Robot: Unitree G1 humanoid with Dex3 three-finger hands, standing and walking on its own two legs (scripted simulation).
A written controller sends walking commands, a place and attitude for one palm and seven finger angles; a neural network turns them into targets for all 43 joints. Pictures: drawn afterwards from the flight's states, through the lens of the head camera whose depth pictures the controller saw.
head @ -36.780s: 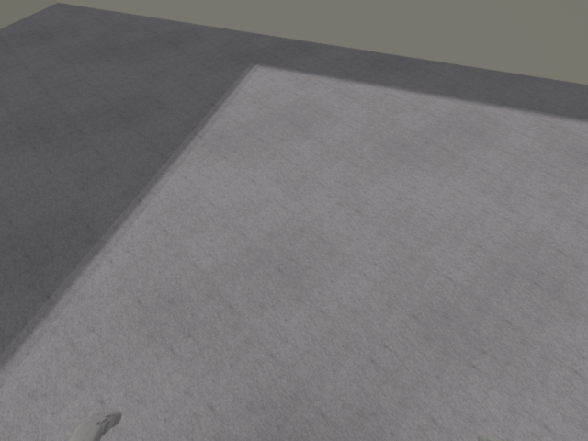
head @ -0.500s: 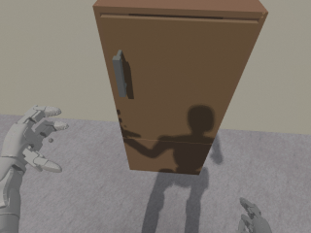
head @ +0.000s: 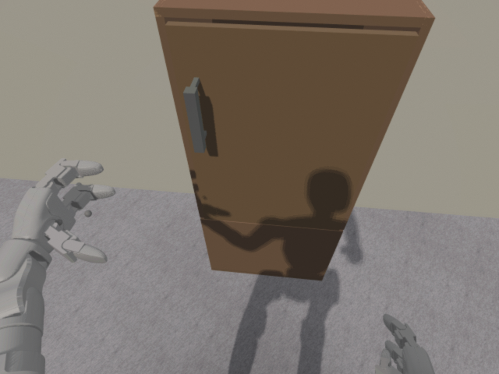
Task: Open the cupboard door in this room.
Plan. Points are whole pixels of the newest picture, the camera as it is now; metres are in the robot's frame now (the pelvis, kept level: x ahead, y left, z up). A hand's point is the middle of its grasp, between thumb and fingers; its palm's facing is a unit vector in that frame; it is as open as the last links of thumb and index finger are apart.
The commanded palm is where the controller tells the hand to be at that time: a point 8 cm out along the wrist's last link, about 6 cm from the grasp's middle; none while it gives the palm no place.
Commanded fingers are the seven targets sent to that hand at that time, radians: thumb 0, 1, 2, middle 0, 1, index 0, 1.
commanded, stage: move the hooked fingers beside the handle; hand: left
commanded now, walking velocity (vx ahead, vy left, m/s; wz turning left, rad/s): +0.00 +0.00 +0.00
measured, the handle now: (197, 116) +0.58 +0.16 +0.09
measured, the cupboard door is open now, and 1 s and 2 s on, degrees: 0 0 0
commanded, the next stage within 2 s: none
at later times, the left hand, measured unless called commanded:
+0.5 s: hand (116, 176) +0.38 +0.26 +0.11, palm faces -0.01 -1.00 +0.00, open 14.0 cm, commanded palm +0.36 +0.31 +0.11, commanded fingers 0.00 -0.50 0.30 -0.30 -1.20 -0.30 -1.20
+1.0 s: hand (134, 147) +0.46 +0.25 +0.11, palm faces -0.02 -1.00 +0.00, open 14.0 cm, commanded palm +0.44 +0.30 +0.10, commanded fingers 0.00 -0.50 0.30 -0.30 -1.20 -0.30 -1.20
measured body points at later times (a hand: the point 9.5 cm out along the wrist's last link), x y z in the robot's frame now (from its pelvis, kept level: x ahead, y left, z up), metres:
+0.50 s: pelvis +0.00 +0.01 +0.00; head +0.04 +0.01 +0.44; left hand +0.38 +0.31 +0.11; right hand +0.10 -0.25 -0.10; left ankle +0.03 +0.12 -0.72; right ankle -0.01 -0.11 -0.72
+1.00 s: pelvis +0.00 +0.01 -0.01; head +0.07 +0.03 +0.43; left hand +0.45 +0.30 +0.11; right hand +0.05 -0.26 -0.12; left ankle +0.03 +0.12 -0.72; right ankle -0.01 -0.11 -0.72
